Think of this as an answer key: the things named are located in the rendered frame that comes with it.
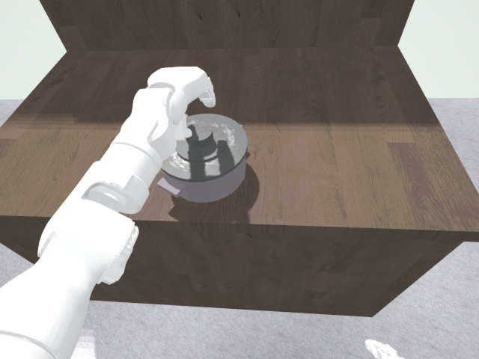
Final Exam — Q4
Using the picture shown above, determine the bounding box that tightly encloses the lid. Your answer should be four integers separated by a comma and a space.
161, 114, 248, 182

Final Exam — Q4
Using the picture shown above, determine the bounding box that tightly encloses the table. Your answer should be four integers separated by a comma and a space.
0, 0, 479, 317

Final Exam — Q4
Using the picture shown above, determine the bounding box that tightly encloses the robot left hand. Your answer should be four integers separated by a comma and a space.
147, 67, 216, 141

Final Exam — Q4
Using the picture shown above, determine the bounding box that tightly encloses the robot right hand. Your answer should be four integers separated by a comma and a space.
365, 340, 404, 359

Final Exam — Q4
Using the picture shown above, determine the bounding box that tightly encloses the pot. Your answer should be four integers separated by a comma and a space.
157, 125, 246, 203

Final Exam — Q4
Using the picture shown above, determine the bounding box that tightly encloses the left robot upper arm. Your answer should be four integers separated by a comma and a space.
0, 196, 139, 359

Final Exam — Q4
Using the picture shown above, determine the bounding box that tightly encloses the robot left forearm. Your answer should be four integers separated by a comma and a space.
37, 79, 188, 257

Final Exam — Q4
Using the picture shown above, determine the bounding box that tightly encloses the knob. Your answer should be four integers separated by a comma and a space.
186, 123, 213, 148

